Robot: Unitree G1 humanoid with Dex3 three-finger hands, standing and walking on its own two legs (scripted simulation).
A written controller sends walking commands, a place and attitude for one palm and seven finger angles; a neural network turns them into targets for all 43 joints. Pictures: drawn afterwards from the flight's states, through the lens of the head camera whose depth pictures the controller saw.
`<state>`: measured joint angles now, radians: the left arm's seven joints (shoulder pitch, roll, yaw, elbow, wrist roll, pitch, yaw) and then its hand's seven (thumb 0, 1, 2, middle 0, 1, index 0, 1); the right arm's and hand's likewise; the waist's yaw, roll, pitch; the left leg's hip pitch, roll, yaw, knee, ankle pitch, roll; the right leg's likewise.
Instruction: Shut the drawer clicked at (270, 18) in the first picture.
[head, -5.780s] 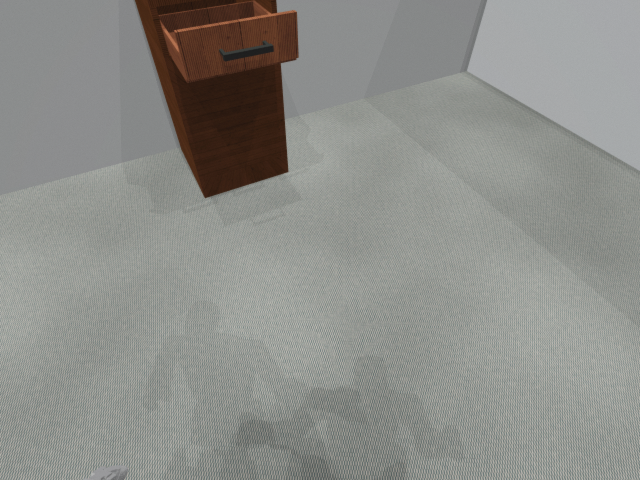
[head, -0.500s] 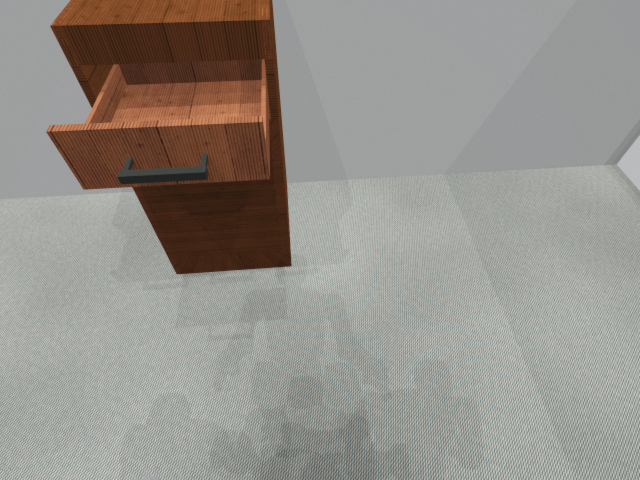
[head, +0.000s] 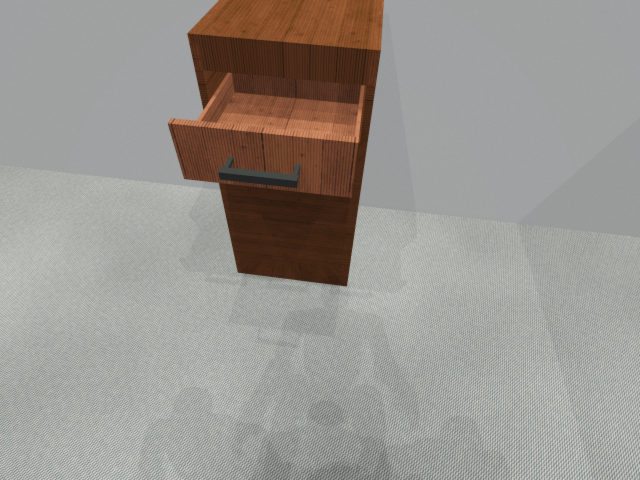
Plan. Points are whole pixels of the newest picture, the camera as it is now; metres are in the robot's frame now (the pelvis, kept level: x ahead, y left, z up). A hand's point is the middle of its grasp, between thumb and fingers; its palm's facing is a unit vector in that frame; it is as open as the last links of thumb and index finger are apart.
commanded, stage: take the last steps up to it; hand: left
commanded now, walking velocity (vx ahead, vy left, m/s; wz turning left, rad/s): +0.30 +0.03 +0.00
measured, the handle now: (261, 171) +0.68 +0.20 -0.03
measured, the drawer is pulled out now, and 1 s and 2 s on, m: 0.23 0.23 0.23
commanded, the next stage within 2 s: come to a stop and stand still in 0.78 s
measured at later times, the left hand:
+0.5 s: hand (202, 410) +0.24 +0.21 -0.17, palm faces -0.04 -0.99 -0.16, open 7.4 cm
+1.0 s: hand (218, 376) +0.30 +0.21 -0.18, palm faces +0.04 -0.98 -0.20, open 7.3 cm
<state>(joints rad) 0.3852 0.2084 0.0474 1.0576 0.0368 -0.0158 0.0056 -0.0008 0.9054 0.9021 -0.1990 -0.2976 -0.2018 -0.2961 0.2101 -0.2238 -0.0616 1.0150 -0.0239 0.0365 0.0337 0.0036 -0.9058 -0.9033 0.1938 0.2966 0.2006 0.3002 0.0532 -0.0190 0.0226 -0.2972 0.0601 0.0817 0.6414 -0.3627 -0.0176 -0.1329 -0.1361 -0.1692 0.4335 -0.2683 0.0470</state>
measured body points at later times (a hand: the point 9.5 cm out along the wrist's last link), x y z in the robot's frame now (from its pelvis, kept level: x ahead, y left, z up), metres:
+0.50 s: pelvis +0.14 +0.05 -0.01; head +0.15 +0.05 +0.44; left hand +0.24 +0.27 -0.15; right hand +0.02 -0.14 -0.16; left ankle +0.02 +0.13 -0.74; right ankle +0.25 -0.07 -0.70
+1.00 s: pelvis +0.30 +0.03 +0.00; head +0.31 +0.03 +0.45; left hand +0.30 +0.26 -0.16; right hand +0.39 -0.21 -0.15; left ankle +0.37 +0.15 -0.73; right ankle +0.29 -0.07 -0.74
